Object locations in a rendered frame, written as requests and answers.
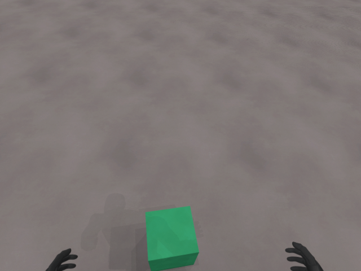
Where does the robot right hand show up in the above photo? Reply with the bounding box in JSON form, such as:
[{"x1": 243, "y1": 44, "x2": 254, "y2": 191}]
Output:
[{"x1": 285, "y1": 242, "x2": 324, "y2": 271}]

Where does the carton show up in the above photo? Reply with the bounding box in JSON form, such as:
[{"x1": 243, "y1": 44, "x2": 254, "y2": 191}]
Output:
[{"x1": 146, "y1": 206, "x2": 199, "y2": 271}]

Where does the robot left hand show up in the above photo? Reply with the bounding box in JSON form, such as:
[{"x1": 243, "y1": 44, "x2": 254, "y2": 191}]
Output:
[{"x1": 46, "y1": 248, "x2": 78, "y2": 271}]

